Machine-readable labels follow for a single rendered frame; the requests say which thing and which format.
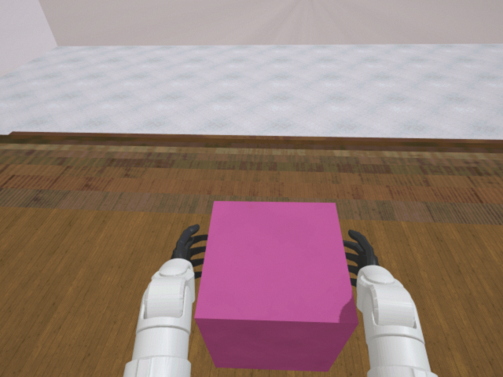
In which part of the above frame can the right robot hand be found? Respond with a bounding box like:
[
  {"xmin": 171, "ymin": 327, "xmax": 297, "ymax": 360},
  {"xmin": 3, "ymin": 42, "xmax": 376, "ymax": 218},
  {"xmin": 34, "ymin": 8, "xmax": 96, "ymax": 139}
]
[{"xmin": 343, "ymin": 229, "xmax": 380, "ymax": 287}]

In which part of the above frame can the carton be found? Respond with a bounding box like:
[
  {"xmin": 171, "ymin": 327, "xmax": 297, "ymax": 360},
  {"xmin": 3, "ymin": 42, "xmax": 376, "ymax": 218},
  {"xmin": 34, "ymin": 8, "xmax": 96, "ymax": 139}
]
[{"xmin": 194, "ymin": 201, "xmax": 358, "ymax": 372}]

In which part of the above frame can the robot right forearm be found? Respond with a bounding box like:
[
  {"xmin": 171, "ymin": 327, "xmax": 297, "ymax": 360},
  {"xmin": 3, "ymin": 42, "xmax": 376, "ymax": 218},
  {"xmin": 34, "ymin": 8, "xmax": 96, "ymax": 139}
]
[{"xmin": 357, "ymin": 265, "xmax": 438, "ymax": 377}]

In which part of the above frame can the robot left forearm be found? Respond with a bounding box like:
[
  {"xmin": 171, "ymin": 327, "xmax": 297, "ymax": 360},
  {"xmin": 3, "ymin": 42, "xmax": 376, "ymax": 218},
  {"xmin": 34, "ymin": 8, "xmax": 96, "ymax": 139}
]
[{"xmin": 123, "ymin": 258, "xmax": 195, "ymax": 377}]

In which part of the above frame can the left robot hand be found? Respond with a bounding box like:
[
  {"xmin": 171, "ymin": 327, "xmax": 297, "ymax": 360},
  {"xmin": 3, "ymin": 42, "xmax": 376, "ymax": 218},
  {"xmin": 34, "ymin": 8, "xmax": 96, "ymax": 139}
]
[{"xmin": 171, "ymin": 224, "xmax": 208, "ymax": 279}]

